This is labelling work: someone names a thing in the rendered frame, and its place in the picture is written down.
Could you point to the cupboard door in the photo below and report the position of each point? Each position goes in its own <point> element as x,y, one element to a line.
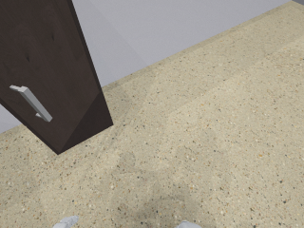
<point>40,48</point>

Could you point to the handle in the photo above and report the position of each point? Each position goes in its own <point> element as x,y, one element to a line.
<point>32,100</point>

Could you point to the robot left hand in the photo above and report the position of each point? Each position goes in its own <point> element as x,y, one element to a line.
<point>66,222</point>

